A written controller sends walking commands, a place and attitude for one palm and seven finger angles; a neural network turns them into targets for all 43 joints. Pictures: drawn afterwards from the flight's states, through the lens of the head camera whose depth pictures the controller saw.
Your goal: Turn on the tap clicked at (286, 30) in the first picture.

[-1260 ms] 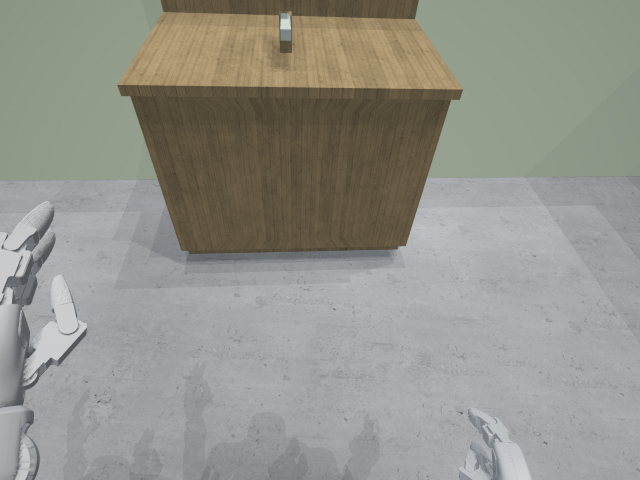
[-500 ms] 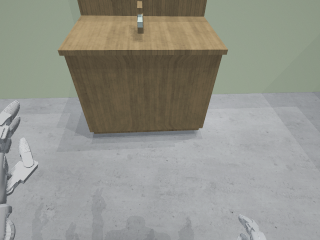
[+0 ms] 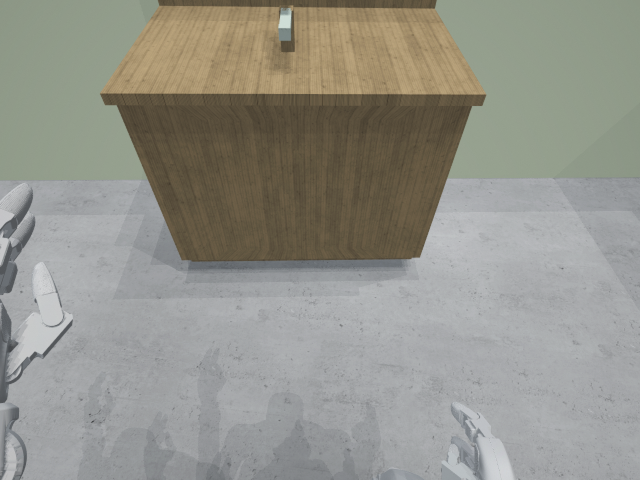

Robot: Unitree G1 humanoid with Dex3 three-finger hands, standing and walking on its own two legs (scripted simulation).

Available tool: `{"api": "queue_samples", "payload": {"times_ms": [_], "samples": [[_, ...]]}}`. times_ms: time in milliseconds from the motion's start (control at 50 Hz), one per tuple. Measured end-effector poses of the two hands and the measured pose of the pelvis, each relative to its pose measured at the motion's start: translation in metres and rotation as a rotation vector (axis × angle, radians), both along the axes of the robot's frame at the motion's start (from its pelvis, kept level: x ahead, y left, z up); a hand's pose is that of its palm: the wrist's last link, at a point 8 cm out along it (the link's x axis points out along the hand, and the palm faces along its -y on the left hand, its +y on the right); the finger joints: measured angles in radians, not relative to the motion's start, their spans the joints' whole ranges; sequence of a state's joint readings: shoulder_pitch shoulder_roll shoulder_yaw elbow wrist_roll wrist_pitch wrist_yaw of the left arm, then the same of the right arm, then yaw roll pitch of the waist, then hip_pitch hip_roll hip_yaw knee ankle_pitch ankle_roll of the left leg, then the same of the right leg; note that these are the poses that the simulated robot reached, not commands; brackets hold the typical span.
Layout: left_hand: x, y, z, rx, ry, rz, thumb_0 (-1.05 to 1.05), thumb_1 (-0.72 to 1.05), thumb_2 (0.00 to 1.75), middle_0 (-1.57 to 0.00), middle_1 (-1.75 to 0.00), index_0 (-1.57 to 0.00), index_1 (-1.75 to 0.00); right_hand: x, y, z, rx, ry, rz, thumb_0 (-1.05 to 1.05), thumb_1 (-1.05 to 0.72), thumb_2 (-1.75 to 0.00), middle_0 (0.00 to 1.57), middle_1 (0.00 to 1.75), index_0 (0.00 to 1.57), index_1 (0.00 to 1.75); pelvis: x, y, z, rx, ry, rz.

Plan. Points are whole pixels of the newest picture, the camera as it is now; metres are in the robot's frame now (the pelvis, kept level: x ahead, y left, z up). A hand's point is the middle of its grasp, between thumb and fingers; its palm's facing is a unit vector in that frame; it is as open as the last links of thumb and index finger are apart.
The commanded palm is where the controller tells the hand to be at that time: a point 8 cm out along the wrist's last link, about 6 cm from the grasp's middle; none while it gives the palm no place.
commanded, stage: walk to a spot facing it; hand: left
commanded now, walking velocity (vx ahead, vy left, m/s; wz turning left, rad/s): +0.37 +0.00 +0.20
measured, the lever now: (284, 32) +1.02 +0.14 +0.10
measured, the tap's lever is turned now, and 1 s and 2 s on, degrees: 0 0 0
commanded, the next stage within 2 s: turn to face it in 0.44 s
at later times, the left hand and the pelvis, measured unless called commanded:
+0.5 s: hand (129, 227) +0.31 +0.21 +0.19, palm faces +0.55 -0.69 -0.47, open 7.4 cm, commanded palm +0.25 +0.25 +0.18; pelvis +0.15 -0.06 +0.00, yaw +10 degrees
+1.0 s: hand (187, 193) +0.38 +0.18 +0.18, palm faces +0.58 -0.73 -0.35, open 7.4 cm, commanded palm +0.32 +0.20 +0.18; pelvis +0.19 -0.09 -0.01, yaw +5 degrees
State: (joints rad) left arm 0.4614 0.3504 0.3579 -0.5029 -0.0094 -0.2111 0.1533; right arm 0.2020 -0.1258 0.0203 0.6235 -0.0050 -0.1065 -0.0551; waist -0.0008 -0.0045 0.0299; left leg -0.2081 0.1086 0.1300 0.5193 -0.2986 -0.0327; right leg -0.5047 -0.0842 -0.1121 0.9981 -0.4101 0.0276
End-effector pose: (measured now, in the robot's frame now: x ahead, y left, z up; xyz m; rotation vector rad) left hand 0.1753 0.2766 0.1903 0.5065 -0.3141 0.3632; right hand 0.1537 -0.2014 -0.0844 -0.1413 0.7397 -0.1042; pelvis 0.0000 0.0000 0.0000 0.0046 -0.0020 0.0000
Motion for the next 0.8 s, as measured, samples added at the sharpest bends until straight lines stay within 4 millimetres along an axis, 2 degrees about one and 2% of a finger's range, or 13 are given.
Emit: {"api": "queue_samples", "payload": {"times_ms": [80, 140, 180, 300, 400, 500, 580, 620, 680, 720, 800], "samples": [[0.023, -0.025, 0.006, 0.062, 0.019, -0.007, 0.02, 0.89, 0.90, -0.21, -0.30, -0.21, -0.30, 0.025, -0.012, -0.012, 0.033, 0.011, 0.016, 0.01, -0.90, -0.90, 0.21, 0.30, 0.20, 0.30, 0.028, -0.021, -0.004, -0.003, -0.005, 0.008], [0.039, -0.039, 0.002, 0.116, 0.010, 0.016, 0.02, 0.89, 0.90, -0.21, -0.30, -0.21, -0.30, 0.046, -0.032, -0.034, 0.032, 0.043, 0.036, 0.01, -0.90, -0.90, 0.21, 0.30, 0.21, 0.30, 0.046, -0.039, -0.019, 0.004, -0.017, 0.045], [0.049, -0.044, 0.000, 0.094, 0.013, 0.035, 0.01, 0.89, 0.90, -0.21, -0.30, -0.22, -0.30, 0.059, -0.047, -0.041, 0.009, 0.088, 0.053, 0.01, -0.90, -0.90, 0.21, 0.30, 0.20, 0.30, 0.055, -0.045, -0.019, 0.013, -0.028, 0.057], [0.065, -0.050, 0.003, 0.075, 0.075, 0.082, 0.02, 0.89, 0.90, -0.21, -0.30, -0.22, -0.30, 0.096, -0.088, -0.023, -0.069, 0.136, 0.045, 0.02, -0.91, -0.90, 0.21, 0.30, 0.20, 0.30, 0.089, -0.057, -0.003, 0.030, -0.022, 0.109], [0.076, -0.047, 0.015, 0.095, 0.056, 0.126, 0.02, 0.89, 0.90, -0.21, -0.30, -0.22, -0.30, 0.133, -0.101, -0.004, -0.133, 0.126, 0.080, 0.02, -0.91, -0.90, 0.20, 0.30, 0.20, 0.30, 0.118, -0.062, 0.005, 0.048, -0.010, 0.155], [0.087, -0.034, 0.018, 0.086, -0.011, 0.181, 0.01, 0.89, 0.90, -0.21, -0.30, -0.22, -0.30, 0.177, -0.088, 0.004, -0.163, 0.085, 0.126, 0.02, -0.91, -0.90, 0.20, 0.30, 0.20, 0.30, 0.146, -0.055, 0.001, 0.055, -0.007, 0.179], [0.102, -0.017, 0.008, 0.071, -0.096, 0.190, 0.01, 0.89, 0.90, -0.21, -0.30, -0.22, -0.30, 0.216, -0.061, -0.001, -0.151, -0.010, 0.141, 0.02, -0.91, -0.90, 0.20, 0.30, 0.20, 0.30, 0.166, -0.039, -0.020, 0.034, -0.016, 0.179], [0.113, -0.011, 0.002, 0.064, -0.124, 0.180, 0.01, 0.89, 0.90, -0.21, -0.30, -0.22, -0.30, 0.230, -0.043, -0.004, -0.104, -0.039, 0.148, 0.01, -0.91, -0.90, 0.20, 0.30, 0.20, 0.30, 0.169, -0.040, -0.025, 0.044, -0.037, 0.193], [0.123, -0.008, -0.004, 0.035, -0.100, 0.179, 0.02, 0.89, 0.90, -0.21, -0.30, -0.21, -0.30, 0.240, -0.016, -0.001, -0.031, -0.048, 0.204, 0.01, -0.91, -0.90, 0.20, 0.30, 0.20, 0.30, 0.172, -0.046, -0.021, 0.035, -0.046, 0.204], [0.123, -0.015, 0.000, 0.025, -0.092, 0.172, 0.02, 0.89, 0.90, -0.21, -0.30, -0.21, -0.30, 0.242, -0.003, 0.003, 0.006, -0.058, 0.243, 0.01, -0.91, -0.90, 0.20, 0.30, 0.20, 0.30, 0.175, -0.050, -0.017, 0.023, -0.044, 0.199], [0.116, -0.036, 0.014, 0.051, -0.099, 0.168, 0.02, 0.89, 0.90, -0.21, -0.30, -0.21, -0.30, 0.243, 0.006, 0.006, 0.062, -0.081, 0.296, 0.01, -0.90, -0.90, 0.21, 0.30, 0.20, 0.30, 0.181, -0.061, -0.011, 0.001, -0.035, 0.179]]}}
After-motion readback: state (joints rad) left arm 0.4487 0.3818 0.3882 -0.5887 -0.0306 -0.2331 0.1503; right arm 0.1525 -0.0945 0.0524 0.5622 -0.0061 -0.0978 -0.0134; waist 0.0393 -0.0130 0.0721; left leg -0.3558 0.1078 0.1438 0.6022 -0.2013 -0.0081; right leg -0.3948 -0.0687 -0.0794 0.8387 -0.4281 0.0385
